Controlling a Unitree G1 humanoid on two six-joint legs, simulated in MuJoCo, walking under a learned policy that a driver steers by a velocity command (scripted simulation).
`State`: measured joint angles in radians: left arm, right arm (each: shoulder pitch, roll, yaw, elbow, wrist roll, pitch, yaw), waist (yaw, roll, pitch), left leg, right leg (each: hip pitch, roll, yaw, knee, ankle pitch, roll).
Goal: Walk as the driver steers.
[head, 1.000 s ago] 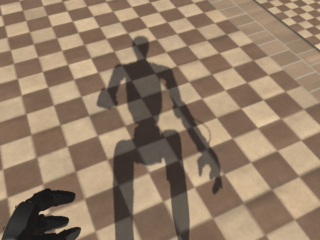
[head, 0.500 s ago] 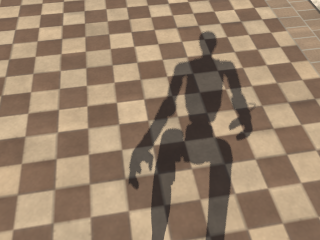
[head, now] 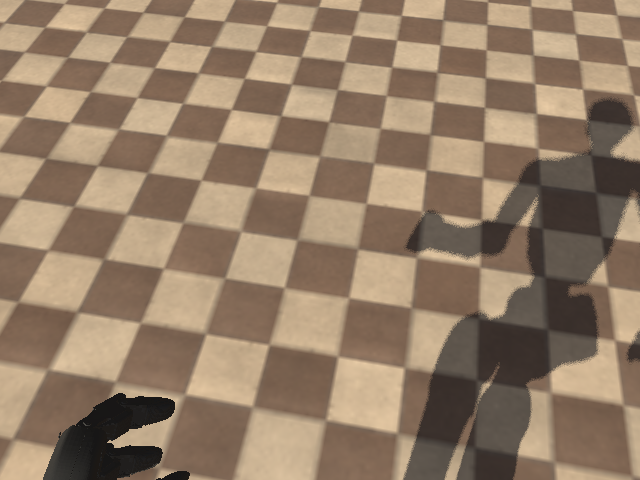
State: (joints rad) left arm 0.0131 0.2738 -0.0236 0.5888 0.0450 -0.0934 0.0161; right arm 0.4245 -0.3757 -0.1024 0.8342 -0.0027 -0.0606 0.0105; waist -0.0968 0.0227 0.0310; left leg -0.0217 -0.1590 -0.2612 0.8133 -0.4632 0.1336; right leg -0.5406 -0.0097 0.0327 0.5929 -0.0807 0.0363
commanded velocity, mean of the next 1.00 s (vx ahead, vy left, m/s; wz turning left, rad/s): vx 1.00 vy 0.00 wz -0.22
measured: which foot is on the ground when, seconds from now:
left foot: up 0.00-0.38, down 0.40-0.82, up 0.84-1.00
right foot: down 0.00-0.42, up 0.44-0.84, down 0.86-1.00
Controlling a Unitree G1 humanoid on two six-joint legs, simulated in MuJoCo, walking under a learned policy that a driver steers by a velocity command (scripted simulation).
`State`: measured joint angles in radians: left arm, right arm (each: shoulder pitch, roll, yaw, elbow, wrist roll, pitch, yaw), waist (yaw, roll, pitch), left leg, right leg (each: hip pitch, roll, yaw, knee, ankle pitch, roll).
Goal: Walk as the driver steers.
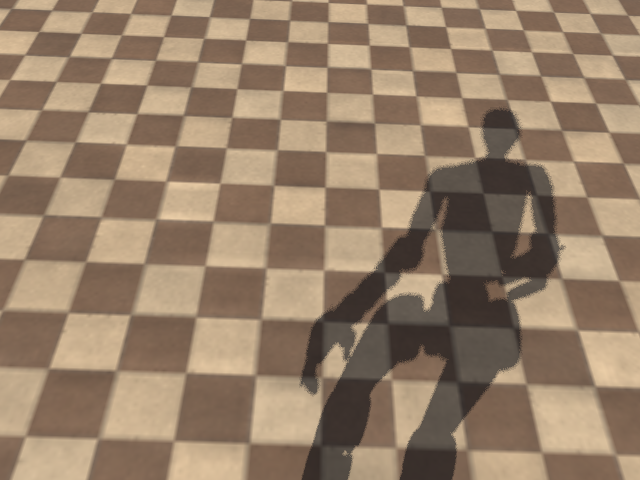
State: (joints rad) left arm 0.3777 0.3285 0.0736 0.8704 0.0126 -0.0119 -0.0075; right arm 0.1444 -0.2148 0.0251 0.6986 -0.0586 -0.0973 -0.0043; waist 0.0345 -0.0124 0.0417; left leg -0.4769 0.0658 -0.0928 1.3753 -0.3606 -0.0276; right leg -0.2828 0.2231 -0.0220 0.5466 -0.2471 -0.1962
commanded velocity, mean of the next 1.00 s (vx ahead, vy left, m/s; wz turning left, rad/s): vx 1.00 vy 0.00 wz -0.28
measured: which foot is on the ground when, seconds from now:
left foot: up 0.00-0.24, down 0.26-0.68, up 0.70-1.00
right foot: down 0.00-0.26, up 0.28-0.68, down 0.70-1.00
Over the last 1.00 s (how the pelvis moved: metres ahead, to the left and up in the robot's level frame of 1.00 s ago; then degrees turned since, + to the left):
0.94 0.00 0.01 -17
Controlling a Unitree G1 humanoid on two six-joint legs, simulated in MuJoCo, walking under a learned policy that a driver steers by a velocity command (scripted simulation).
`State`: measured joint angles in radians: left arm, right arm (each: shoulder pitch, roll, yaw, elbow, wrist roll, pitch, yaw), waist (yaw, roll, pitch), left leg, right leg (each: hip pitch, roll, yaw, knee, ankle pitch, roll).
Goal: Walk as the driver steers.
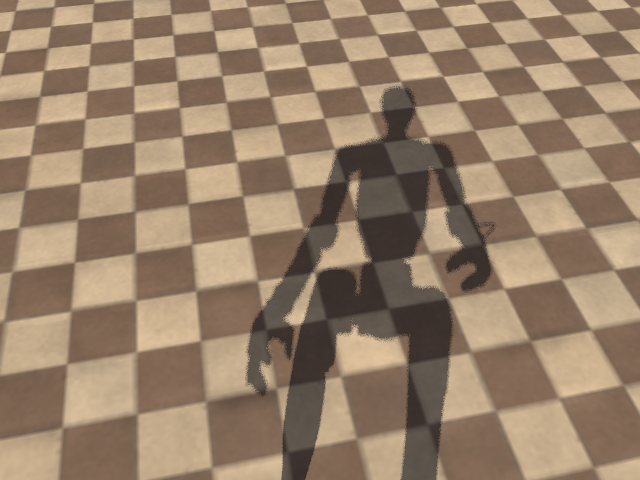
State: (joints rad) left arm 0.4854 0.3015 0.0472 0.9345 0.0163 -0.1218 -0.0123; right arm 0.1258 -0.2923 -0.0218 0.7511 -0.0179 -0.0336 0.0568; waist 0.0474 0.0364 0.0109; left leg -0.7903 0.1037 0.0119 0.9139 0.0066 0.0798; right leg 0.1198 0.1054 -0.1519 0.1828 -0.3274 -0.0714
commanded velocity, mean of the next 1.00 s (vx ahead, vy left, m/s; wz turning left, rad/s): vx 0.49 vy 0.00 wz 0.57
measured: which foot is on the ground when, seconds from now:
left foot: up 0.00-0.12, down 0.14-0.52, up 0.54-0.90, down 0.92-1.00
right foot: down 0.00-0.12, up 0.14-0.50, down 0.52-1.00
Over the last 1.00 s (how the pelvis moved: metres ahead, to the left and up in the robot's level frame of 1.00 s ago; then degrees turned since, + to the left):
0.92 -0.11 0.01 -13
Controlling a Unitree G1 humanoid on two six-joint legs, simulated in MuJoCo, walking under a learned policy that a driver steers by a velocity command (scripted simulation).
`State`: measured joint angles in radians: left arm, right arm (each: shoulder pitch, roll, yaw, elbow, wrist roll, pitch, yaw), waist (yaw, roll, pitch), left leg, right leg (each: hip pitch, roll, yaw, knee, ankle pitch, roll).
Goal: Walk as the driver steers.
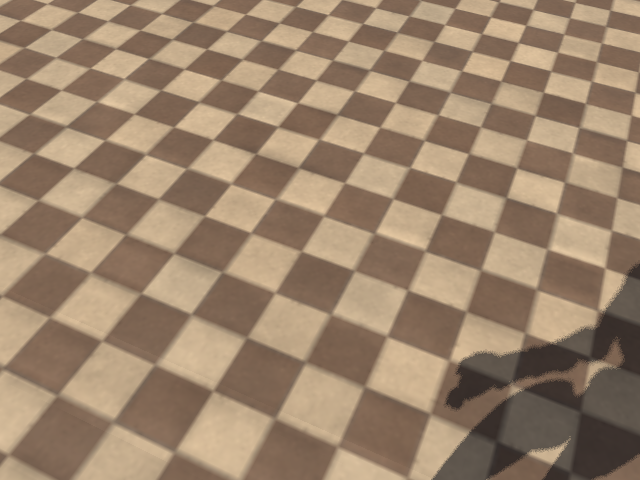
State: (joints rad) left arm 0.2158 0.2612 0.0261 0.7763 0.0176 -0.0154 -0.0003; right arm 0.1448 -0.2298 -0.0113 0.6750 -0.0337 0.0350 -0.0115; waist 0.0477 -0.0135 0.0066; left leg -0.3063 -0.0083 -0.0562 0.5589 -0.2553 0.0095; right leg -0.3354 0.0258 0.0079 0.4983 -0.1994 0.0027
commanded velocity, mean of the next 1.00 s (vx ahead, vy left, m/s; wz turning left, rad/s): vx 0.25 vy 0.00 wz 0.03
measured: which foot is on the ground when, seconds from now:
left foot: down 0.00-0.80, up 0.82-1.00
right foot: down 0.00-0.60, up 0.62-0.80, down 0.82-1.00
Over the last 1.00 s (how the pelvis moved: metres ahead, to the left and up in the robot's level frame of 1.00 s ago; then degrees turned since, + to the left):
0.62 0.08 0.00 36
